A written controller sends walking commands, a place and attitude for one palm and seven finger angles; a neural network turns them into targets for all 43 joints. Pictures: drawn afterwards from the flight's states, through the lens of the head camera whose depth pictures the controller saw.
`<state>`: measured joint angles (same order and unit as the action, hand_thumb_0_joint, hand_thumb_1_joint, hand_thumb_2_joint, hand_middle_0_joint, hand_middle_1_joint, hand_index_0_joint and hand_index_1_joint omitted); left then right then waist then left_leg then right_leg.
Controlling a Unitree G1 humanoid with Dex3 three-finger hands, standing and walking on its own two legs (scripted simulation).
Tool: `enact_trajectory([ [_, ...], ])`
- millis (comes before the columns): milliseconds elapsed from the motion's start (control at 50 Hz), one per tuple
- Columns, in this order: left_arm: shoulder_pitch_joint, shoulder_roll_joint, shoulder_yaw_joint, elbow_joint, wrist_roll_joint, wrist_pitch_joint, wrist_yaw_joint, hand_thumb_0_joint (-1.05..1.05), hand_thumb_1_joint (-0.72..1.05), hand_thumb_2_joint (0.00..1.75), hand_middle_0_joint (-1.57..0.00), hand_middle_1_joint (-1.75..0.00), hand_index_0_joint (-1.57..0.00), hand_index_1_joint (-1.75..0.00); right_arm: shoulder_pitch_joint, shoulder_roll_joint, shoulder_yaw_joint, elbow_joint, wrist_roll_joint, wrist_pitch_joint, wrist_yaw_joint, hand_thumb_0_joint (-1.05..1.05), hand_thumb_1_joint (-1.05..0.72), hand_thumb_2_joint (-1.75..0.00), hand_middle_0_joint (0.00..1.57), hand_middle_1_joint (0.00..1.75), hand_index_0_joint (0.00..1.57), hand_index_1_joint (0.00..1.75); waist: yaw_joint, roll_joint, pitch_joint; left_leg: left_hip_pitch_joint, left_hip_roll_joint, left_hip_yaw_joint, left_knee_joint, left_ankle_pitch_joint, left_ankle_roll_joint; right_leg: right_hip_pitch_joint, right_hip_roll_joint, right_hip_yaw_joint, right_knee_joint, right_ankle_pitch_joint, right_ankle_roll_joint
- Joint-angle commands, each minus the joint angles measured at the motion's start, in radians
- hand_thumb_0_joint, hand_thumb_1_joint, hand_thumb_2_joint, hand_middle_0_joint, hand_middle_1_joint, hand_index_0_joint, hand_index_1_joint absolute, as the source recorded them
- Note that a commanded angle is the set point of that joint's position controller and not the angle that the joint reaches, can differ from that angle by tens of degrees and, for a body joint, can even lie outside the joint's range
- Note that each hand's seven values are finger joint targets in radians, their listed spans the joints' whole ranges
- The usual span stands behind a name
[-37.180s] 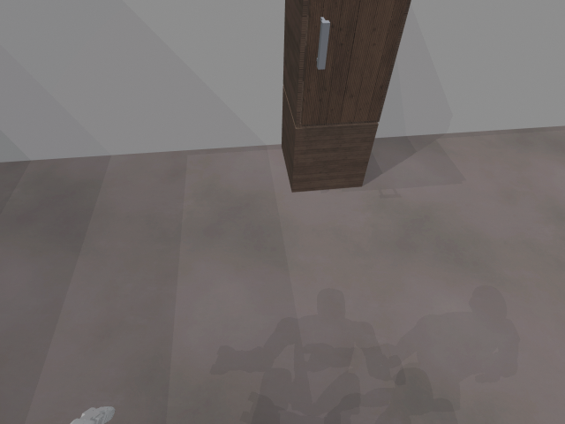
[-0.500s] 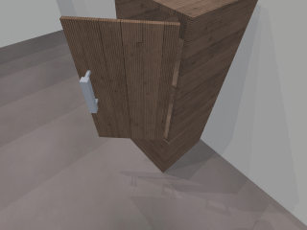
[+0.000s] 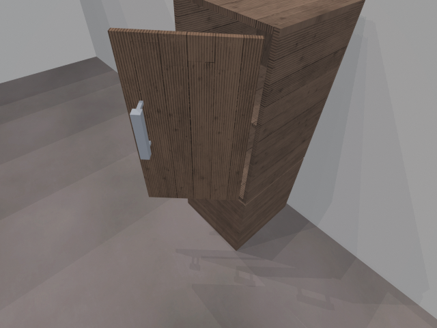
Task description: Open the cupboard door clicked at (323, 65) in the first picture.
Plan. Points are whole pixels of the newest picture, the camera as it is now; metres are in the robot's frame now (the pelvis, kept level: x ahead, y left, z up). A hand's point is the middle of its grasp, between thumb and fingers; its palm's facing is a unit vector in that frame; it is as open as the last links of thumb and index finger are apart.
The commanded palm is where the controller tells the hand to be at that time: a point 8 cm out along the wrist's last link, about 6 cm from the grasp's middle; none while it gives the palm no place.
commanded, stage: look again from close up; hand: left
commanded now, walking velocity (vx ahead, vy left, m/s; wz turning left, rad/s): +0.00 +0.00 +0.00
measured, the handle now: (143, 130) +0.59 +0.25 +0.01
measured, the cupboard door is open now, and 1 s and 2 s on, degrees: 46 46 46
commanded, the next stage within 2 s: shuffle to correct the standing spot in 0.16 s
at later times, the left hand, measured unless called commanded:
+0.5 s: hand out of the picture -0.15 +0.20 -0.17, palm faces +0.09 -0.98 -0.18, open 7.4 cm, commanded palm none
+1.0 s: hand out of the picture +0.04 +0.21 -0.15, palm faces +0.02 -0.98 -0.19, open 7.3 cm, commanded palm none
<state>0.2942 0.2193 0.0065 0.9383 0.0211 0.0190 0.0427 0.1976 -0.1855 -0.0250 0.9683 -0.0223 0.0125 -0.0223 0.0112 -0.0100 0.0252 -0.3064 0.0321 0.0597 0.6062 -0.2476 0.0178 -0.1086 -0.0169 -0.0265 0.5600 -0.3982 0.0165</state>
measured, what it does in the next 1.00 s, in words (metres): steps on the spot: left foot, then right foot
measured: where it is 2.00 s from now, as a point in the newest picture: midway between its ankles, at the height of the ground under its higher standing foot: outside the picture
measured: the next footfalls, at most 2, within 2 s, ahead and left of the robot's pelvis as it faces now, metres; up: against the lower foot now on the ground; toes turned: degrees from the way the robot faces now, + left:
left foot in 0.56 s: +0.01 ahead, +0.12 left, +0.00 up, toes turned +3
right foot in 0.98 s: +0.01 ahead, -0.10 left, +0.00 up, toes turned -4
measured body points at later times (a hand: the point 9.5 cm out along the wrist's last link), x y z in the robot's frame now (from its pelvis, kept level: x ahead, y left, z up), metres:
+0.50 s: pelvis -0.06 +0.04 +0.01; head -0.07 +0.05 +0.46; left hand -0.15 +0.26 -0.15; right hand -0.06 -0.20 -0.14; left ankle -0.01 +0.11 -0.70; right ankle -0.06 -0.13 -0.72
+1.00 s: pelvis -0.05 +0.03 +0.01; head -0.06 +0.03 +0.46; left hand +0.04 +0.26 -0.13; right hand -0.12 -0.17 -0.15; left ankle -0.03 +0.12 -0.72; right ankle -0.03 -0.09 -0.73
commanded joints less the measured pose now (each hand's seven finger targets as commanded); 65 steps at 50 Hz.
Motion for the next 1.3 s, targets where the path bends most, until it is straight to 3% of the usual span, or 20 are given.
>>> enact_trajectory([
  [0, 0.051, 0.112, 0.022, -0.041, 0.002, -0.014, -0.001, 0.00, 0.90, 0.90, -0.20, -0.30, -0.20, -0.30, 0.023, -0.145, -0.029, -0.059, 0.001, -0.018, 0.002, 0.00, -0.90, -0.90, 0.20, 0.30, 0.20, 0.30, -0.010, 0.044, 0.057, 0.046, 0.076, -0.108, -0.171, 0.064, 0.038, -0.150, -0.050, 0.052, -0.144, 0.109, -0.046],
  [200, 0.140, 0.078, 0.021, 0.011, 0.008, -0.010, -0.010, 0.00, 0.90, 0.90, -0.20, -0.30, -0.20, -0.30, 0.054, -0.145, -0.035, -0.044, -0.001, -0.006, 0.009, 0.00, -0.90, -0.90, 0.20, 0.30, 0.20, 0.30, 0.000, 0.074, 0.034, -0.024, 0.086, -0.172, -0.333, -0.274, 0.030, -0.140, -0.031, 0.014, -0.143, -0.006, -0.037],
  [360, 0.281, 0.052, 0.040, 0.085, 0.011, 0.009, -0.016, 0.00, 0.90, 0.90, -0.20, -0.30, -0.20, -0.30, 0.083, -0.098, -0.037, -0.006, -0.006, 0.029, 0.011, 0.00, -0.90, -0.90, 0.20, 0.30, 0.20, 0.30, 0.018, -0.018, 0.079, -0.085, -0.001, -0.086, -0.235, -0.367, -0.003, -0.203, -0.051, 0.082, -0.244, -0.300, -0.078],
  [420, 0.113, 0.096, 0.069, 0.055, 0.006, 0.005, -0.006, 0.00, 0.90, 0.90, -0.20, -0.30, -0.20, -0.30, 0.173, -0.036, -0.054, 0.019, -0.005, 0.044, 0.006, 0.00, -0.90, -0.90, 0.20, 0.30, 0.20, 0.30, -0.072, -0.220, 0.063, 0.067, -0.060, 0.016, 0.330, -0.105, -0.025, -0.474, -0.269, 0.299, -0.469, -0.384, -0.165],
  [480, -0.063, 0.079, 0.068, 0.020, 0.013, -0.015, -0.008, 0.00, 0.90, 0.90, -0.20, -0.30, -0.20, -0.30, 0.361, -0.004, -0.044, 0.075, 0.007, 0.008, 0.012, 0.00, -0.90, -0.90, 0.20, 0.30, 0.20, 0.30, -0.164, -0.091, 0.072, 0.188, 0.005, -0.009, 0.025, -0.177, 0.004, -0.457, -0.174, 0.133, -0.219, -0.208, -0.098],
  [500, 0.016, 0.048, 0.057, 0.033, 0.009, -0.013, -0.015, 0.00, 0.90, 0.90, -0.20, -0.30, -0.20, -0.30, 0.368, -0.020, -0.038, 0.081, 0.000, -0.004, 0.010, 0.00, -0.90, -0.90, 0.20, 0.30, 0.20, 0.30, -0.115, 0.083, 0.112, 0.129, -0.004, -0.038, -0.179, -0.258, 0.008, -0.417, -0.080, 0.079, -0.027, -0.224, -0.083],
  [520, 0.103, -0.014, 0.045, 0.040, 0.003, -0.009, -0.018, 0.00, 0.90, 0.90, -0.20, -0.30, -0.20, -0.30, 0.376, -0.080, -0.048, 0.074, -0.009, -0.029, 0.003, 0.00, -0.90, -0.90, 0.20, 0.30, 0.20, 0.30, -0.086, 0.311, 0.141, 0.131, 0.173, -0.356, -0.401, -0.479, 0.056, -0.512, 0.016, -0.030, 0.236, -0.171, -0.050],
  [540, 0.100, -0.034, 0.044, 0.025, 0.010, -0.011, -0.021, 0.00, 0.90, 0.90, -0.20, -0.30, -0.20, -0.30, 0.358, -0.140, -0.055, 0.062, -0.008, -0.040, -0.014, 0.00, -0.90, -0.90, 0.20, 0.30, 0.20, 0.30, -0.068, 0.325, 0.188, 0.096, 0.322, -0.555, -0.519, -0.546, 0.138, -0.601, -0.002, -0.006, 0.408, -0.115, -0.042],
  [560, 0.077, -0.025, 0.048, 0.010, 0.008, -0.016, -0.032, 0.00, 0.90, 0.90, -0.20, -0.30, -0.20, -0.30, 0.285, -0.158, -0.059, 0.040, -0.008, -0.039, -0.023, 0.00, -0.90, -0.90, 0.20, 0.30, 0.20, 0.30, -0.035, 0.175, 0.191, 0.007, 0.356, -0.560, -0.537, -0.547, 0.202, -0.574, -0.064, 0.047, 0.499, -0.057, -0.043],
  [680, 0.092, -0.057, 0.041, 0.065, 0.010, -0.017, -0.045, 0.00, 0.90, 0.90, -0.20, -0.30, -0.20, -0.30, 0.223, -0.070, -0.031, 0.063, -0.003, -0.070, -0.018, 0.00, -0.90, -0.90, 0.20, 0.30, 0.20, 0.30, -0.004, 0.075, 0.070, 0.005, 0.218, -0.296, -0.488, -0.241, 0.168, -0.431, -0.088, 0.010, 0.420, 0.125, -0.018],
  [800, -0.050, -0.061, 0.039, 0.008, 0.006, -0.020, -0.043, 0.00, 0.90, 0.90, -0.20, -0.30, -0.20, -0.30, 0.301, -0.075, -0.042, 0.099, -0.010, -0.054, -0.018, 0.00, -0.90, -0.90, 0.20, 0.30, 0.20, 0.30, -0.054, 0.121, 0.076, 0.052, 0.217, -0.319, -0.481, -0.275, 0.181, -0.343, -0.051, -0.035, 0.134, 0.042, -0.014],
  [900, 0.043, -0.045, 0.051, 0.032, 0.003, -0.027, -0.040, 0.00, 0.90, 0.90, -0.20, -0.30, -0.20, -0.30, 0.259, -0.076, -0.046, 0.095, -0.011, -0.040, -0.012, 0.00, -0.90, -0.90, 0.20, 0.30, 0.20, 0.30, -0.003, 0.052, 0.024, -0.038, 0.171, -0.271, -0.382, -0.309, 0.124, -0.047, -0.005, -0.072, -0.143, 0.102, -0.023],
  [920, 0.094, -0.032, 0.057, 0.054, 0.003, -0.030, -0.033, 0.00, 0.90, 0.90, -0.20, -0.30, -0.20, -0.30, 0.246, -0.054, -0.043, 0.093, -0.009, -0.039, -0.009, 0.00, -0.90, -0.90, 0.20, 0.30, 0.20, 0.30, 0.017, 0.011, 0.025, -0.135, 0.125, -0.225, -0.312, -0.314, 0.090, 0.085, -0.026, -0.042, -0.191, 0.091, -0.043],
  [960, 0.203, 0.065, 0.077, 0.079, 0.007, -0.037, -0.014, 0.00, 0.90, 0.90, -0.20, -0.30, -0.20, -0.30, 0.196, 0.021, -0.026, 0.052, 0.002, -0.039, -0.003, 0.00, -0.90, -0.90, 0.20, 0.30, 0.20, 0.30, 0.065, -0.272, 0.058, -0.439, -0.044, 0.015, 0.074, -0.293, 0.014, 0.222, -0.330, 0.365, -0.381, -0.276, -0.172],
  [980, 0.207, 0.084, 0.081, 0.074, 0.000, -0.041, -0.008, 0.00, 0.90, 0.90, -0.20, -0.30, -0.20, -0.30, 0.121, -0.022, -0.037, 0.022, -0.009, -0.036, 0.008, 0.00, -0.90, -0.90, 0.20, 0.30, 0.20, 0.30, 0.069, -0.203, 0.102, -0.441, -0.003, -0.018, 0.262, -0.276, 0.019, 0.089, -0.402, 0.449, -0.464, -0.338, -0.226],
  [1060, 0.041, 0.020, 0.075, 0.033, 0.004, -0.072, -0.007, 0.00, 0.90, 0.90, -0.20, -0.30, -0.20, -0.30, 0.187, -0.004, -0.049, 0.042, -0.011, -0.016, 0.031, 0.00, -0.90, -0.90, 0.20, 0.30, 0.20, 0.30, -0.046, -0.106, 0.093, -0.295, 0.065, -0.029, 0.401, -0.091, 0.002, -0.108, -0.284, 0.188, -0.424, -0.102, -0.181],
  [1200, 0.063, 0.063, 0.071, 0.055, 0.009, -0.053, -0.029, 0.00, 0.90, 0.90, -0.20, -0.30, -0.20, -0.30, 0.225, 0.005, -0.036, 0.023, -0.005, -0.040, 0.029, 0.00, -0.90, -0.90, 0.20, 0.30, 0.20, 0.30, -0.064, -0.084, 0.084, 0.124, 0.005, 0.089, -0.041, 0.002, -0.024, -0.309, -0.184, 0.044, -0.276, -0.098, -0.133],
  [1220, 0.077, 0.046, 0.067, 0.058, 0.006, -0.047, -0.034, 0.00, 0.90, 0.90, -0.20, -0.30, -0.20, -0.30, 0.279, -0.031, -0.040, 0.039, -0.006, -0.047, 0.022, 0.00, -0.90, -0.90, 0.20, 0.30, 0.20, 0.30, -0.078, 0.010, 0.053, 0.218, 0.017, 0.058, -0.101, -0.040, -0.029, -0.342, -0.147, 0.021, -0.160, -0.096, -0.115],
  [1260, 0.090, -0.039, 0.049, 0.019, 0.000, -0.042, -0.049, 0.00, 0.90, 0.90, -0.20, -0.30, -0.20, -0.30, 0.396, -0.196, -0.075, 0.053, -0.019, -0.057, 0.003, 0.00, -0.90, -0.90, 0.20, 0.30, 0.20, 0.30, -0.104, 0.409, 0.021, 0.302, 0.369, -0.475, -0.422, -0.298, 0.116, -0.550, 0.009, -0.122, 0.321, -0.168, -0.033],
  [1280, 0.023, -0.001, 0.054, -0.009, 0.011, -0.041, -0.056, 0.00, 0.90, 0.90, -0.20, -0.30, -0.20, -0.30, 0.387, -0.217, -0.077, 0.051, -0.015, -0.054, -0.005, 0.00, -0.90, -0.90, 0.20, 0.30, 0.20, 0.30, -0.111, 0.275, 0.057, 0.249, 0.427, -0.535, -0.464, -0.318, 0.182, -0.587, -0.042, -0.028, 0.477, -0.150, -0.044],
])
